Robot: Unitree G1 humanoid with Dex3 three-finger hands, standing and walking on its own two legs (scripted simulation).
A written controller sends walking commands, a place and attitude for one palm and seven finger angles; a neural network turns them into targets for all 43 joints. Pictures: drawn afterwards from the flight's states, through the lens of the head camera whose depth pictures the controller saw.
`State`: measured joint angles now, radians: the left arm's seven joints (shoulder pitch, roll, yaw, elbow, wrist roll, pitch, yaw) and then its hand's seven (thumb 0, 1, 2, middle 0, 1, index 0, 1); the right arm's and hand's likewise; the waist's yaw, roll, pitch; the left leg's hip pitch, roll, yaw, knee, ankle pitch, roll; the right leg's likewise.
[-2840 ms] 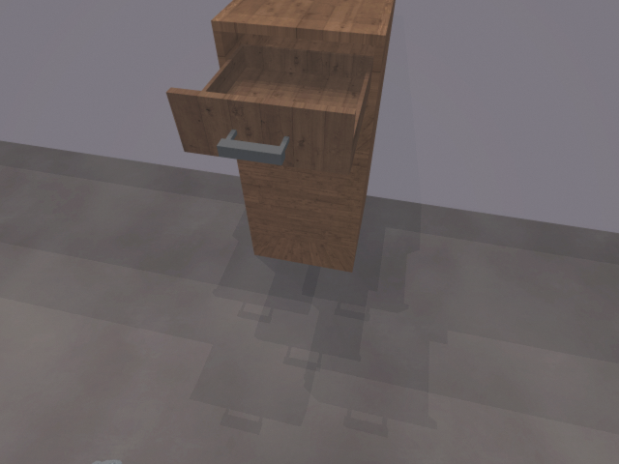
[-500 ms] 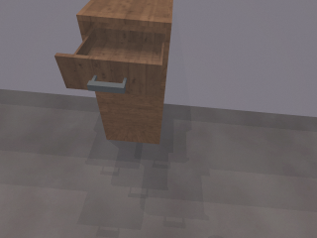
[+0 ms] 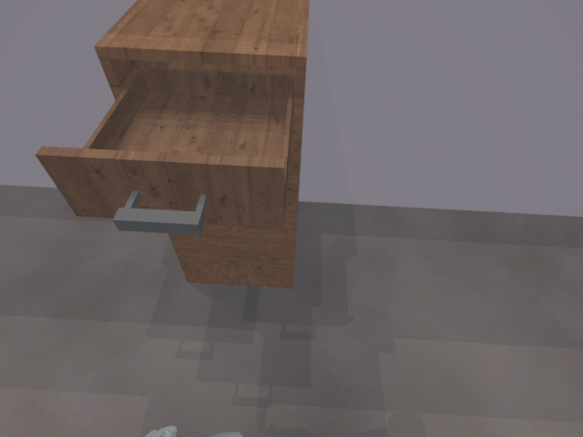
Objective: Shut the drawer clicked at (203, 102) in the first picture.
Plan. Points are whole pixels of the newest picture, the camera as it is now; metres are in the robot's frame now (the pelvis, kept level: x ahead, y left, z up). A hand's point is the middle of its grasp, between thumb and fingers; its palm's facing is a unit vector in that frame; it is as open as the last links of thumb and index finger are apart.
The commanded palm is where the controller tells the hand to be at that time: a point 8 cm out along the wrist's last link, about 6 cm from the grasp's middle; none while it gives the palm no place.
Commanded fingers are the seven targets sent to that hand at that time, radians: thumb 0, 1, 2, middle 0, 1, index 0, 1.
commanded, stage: take the last steps up to it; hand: left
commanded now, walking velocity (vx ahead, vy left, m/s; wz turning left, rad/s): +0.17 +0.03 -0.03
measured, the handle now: (164, 209) +0.43 +0.21 +0.06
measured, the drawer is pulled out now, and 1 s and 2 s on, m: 0.29 0.29 0.29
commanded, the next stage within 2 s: come to a stop and stand still in 0.08 s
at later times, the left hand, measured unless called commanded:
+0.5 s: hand out of the picture +0.09 +0.21 -0.16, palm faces +0.02 -0.98 -0.20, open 7.4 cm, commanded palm none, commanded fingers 0.00 0.90 0.90 -0.20 -0.30 -0.20 -0.30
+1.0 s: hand out of the picture +0.05 +0.19 -0.15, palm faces +0.10 -0.97 -0.23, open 7.4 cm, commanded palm none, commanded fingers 0.00 0.90 0.90 -0.20 -0.30 -0.20 -0.30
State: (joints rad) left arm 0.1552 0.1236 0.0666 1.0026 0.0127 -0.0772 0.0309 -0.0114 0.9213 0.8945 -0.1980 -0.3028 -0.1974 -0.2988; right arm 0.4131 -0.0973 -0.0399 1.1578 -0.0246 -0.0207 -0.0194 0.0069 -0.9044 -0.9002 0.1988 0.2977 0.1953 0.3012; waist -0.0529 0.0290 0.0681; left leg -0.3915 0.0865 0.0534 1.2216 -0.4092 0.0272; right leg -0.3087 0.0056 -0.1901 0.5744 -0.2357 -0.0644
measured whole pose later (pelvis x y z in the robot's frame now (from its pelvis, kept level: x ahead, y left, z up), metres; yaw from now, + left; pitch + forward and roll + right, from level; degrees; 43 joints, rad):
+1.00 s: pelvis +0.04 +0.00 +0.02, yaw -1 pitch +0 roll +1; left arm 0.28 0.15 0.06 1.03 0.03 0.00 0.03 0.00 0.91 0.89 -0.20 -0.30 -0.20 -0.30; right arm 0.25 -0.19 -0.06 1.06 -0.02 0.05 0.00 0.01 -0.91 -0.90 0.20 0.30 0.19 0.30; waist 0.05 -0.01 0.04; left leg -0.24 0.03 0.04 0.65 -0.41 -0.02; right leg -0.26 -0.06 -0.09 0.43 -0.16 -0.02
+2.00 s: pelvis +0.04 +0.04 +0.01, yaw -3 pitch -2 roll +1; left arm 0.30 0.14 -0.01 1.11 0.01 -0.02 0.04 0.00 0.91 0.90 -0.20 -0.30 -0.20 -0.30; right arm 0.32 -0.17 0.02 1.08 -0.02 -0.03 -0.02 0.01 -0.91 -0.90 0.20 0.30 0.19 0.30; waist 0.00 0.05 0.01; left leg -0.12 -0.01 0.08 0.44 -0.30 0.02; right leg -0.23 -0.06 -0.03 0.51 -0.25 0.02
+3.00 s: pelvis +0.12 +0.02 +0.01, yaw -3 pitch +0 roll +1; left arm 0.28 0.13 0.02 1.10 0.01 0.00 0.05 0.00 0.91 0.89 -0.20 -0.30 -0.20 -0.30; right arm 0.20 -0.16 -0.01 1.08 -0.01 -0.02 -0.05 0.02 -0.94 -0.90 0.20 0.30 0.19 0.30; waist 0.01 -0.02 0.07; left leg -0.18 0.01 0.11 0.49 -0.30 0.01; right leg -0.14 -0.05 -0.04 0.53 -0.38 0.01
